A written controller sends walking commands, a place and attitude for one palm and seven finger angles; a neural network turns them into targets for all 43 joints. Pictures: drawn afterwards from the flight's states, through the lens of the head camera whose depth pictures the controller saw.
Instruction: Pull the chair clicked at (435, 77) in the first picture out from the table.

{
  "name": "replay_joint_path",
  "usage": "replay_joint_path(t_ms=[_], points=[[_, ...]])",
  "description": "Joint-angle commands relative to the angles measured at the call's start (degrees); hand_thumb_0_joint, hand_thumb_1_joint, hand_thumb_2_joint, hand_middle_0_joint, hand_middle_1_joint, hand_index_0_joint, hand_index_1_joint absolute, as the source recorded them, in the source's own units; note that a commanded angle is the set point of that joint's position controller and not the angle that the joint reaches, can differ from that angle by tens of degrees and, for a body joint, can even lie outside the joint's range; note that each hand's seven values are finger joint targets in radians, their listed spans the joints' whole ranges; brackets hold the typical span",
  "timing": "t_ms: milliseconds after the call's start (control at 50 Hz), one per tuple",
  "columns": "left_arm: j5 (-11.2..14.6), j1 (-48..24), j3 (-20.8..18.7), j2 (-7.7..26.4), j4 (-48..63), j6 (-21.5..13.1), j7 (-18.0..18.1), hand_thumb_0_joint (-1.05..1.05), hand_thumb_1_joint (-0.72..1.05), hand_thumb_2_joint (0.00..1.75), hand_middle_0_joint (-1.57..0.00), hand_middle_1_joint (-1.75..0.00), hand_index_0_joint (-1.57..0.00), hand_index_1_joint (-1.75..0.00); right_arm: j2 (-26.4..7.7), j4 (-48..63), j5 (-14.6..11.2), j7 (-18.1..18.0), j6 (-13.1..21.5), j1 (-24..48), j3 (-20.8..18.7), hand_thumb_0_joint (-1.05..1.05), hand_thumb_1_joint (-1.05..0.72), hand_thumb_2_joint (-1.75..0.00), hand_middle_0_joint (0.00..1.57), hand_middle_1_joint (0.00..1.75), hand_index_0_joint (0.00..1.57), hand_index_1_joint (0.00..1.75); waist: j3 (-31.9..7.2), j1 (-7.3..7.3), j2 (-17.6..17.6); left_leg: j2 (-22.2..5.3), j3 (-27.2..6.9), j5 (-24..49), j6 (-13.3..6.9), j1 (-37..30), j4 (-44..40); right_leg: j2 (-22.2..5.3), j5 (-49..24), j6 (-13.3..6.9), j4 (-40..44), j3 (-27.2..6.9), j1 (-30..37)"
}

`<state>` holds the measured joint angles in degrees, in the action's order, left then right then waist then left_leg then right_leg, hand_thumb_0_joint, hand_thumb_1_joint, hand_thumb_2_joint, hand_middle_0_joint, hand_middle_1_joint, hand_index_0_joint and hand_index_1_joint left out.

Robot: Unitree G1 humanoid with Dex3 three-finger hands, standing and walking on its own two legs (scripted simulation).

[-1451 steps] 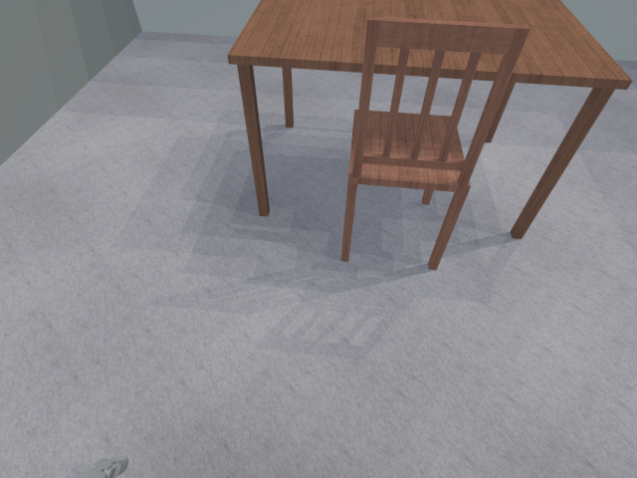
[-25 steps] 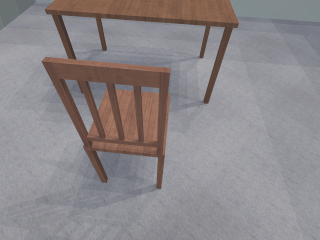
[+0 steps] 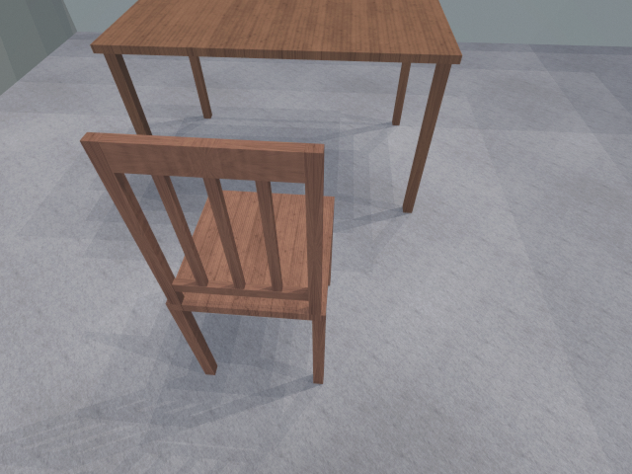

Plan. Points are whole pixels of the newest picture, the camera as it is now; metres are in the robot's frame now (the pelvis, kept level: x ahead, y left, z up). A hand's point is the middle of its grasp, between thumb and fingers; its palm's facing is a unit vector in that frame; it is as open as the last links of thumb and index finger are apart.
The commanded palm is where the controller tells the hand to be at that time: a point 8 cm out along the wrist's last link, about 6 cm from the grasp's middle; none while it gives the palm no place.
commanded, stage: let the arm hang, fingers relaxed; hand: left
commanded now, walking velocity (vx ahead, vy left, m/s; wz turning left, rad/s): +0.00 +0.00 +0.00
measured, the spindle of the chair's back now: (227, 239) +0.53 +0.21 -0.08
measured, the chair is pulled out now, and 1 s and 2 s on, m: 0.59 0.59 0.59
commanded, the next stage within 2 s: look to check the result in 0.16 s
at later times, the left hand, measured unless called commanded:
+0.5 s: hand out of the picture +0.00 +0.16 -0.17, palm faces +0.04 -0.98 -0.18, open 7.3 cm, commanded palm none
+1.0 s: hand out of the picture +0.00 +0.16 -0.17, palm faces +0.05 -0.98 -0.19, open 7.3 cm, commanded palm none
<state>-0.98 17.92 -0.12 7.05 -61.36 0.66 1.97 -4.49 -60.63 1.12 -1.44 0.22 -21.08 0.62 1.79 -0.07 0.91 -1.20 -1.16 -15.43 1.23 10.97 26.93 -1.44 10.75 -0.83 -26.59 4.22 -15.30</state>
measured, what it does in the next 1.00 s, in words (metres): stands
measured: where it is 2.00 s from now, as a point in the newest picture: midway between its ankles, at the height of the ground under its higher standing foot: outside the picture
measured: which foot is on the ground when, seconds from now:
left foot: down 0.00-1.00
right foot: down 0.00-1.00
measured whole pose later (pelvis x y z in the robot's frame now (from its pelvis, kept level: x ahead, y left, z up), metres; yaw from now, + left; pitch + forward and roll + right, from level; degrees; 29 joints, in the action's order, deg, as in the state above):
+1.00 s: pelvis +0.01 +0.00 +0.00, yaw +0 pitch -1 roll +0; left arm -0.8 17.3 -0.5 7.2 -61.9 0.2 1.9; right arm -6.0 -62.8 0.9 -1.8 0.4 -20.1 0.2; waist 3.2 -0.2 0.8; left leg -1.5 -1.5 -15.5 1.6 8.8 25.1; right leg -1.2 11.5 -1.1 -25.8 4.6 -13.5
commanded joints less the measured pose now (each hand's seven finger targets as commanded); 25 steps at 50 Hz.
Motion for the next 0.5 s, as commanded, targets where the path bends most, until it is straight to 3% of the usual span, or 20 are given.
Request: replay_joint_path(t_ms=[0,120,260,340,480], points=[[0.3,4.5,-1.0,5.4,2.0,-0.5,0.3,0.00,0.90,0.90,-0.20,-0.30,-0.20,-0.30,-5.3,0.3,-0.3,-0.6,0.4,-6.9,-1.4,0.00,-0.90,-0.90,0.20,0.30,0.20,0.30,4.3,0.04,0.0,-3.1,-3.2,1.5,-3.8,6.3,-6.2,-4.2,4.0,-2.3,6.3,-5.8,2.2],[0.3,4.3,-1.1,5.3,2.0,-0.8,0.2,0.00,0.90,0.90,-0.20,-0.30,-0.20,-0.30,-5.6,0.2,-0.4,-0.6,0.7,-6.4,-1.4,0.00,-0.90,-0.90,0.20,0.30,0.20,0.30,2.3,0.06,-0.6,-3.2,-3.0,5.3,-3.6,4.4,-5.9,-4.6,0.3,-2.4,5.9,-5.3,4.1],[0.4,3.8,-1.0,5.4,1.5,-0.8,0.2,0.00,0.90,0.90,-0.20,-0.30,-0.20,-0.30,-5.9,-0.1,-0.4,-0.8,0.6,-5.8,-1.3,0.00,-0.90,-0.90,0.20,0.30,0.20,0.30,4.1,0.03,0.7,-3.6,-3.2,5.2,-3.6,4.5,-6.7,-4.2,0.1,-2.5,6.0,-5.1,3.6],[0.4,4.0,-1.0,5.6,1.3,-1.0,0.2,0.00,0.90,0.90,-0.20,-0.30,-0.20,-0.30,-6.3,-0.4,-0.5,-0.8,0.8,-5.9,-1.3,0.00,-0.90,-0.90,0.20,0.30,0.20,0.30,1.5,0.00,0.2,-3.4,-2.7,7.2,-3.4,2.9,-6.1,-4.8,-2.3,-2.5,5.8,-5.3,5.4],[0.4,3.5,-0.9,5.6,1.0,-0.8,0.2,0.00,0.90,0.90,-0.20,-0.30,-0.20,-0.30,-6.1,-0.8,-0.4,-0.7,0.3,-5.8,-1.3,0.00,-0.90,-0.90,0.20,0.30,0.20,0.30,5.5,0.09,-0.8,-3.2,-2.5,3.5,-3.4,4.4,-6.6,-4.4,2.4,-2.5,7.2,-5.8,3.0]])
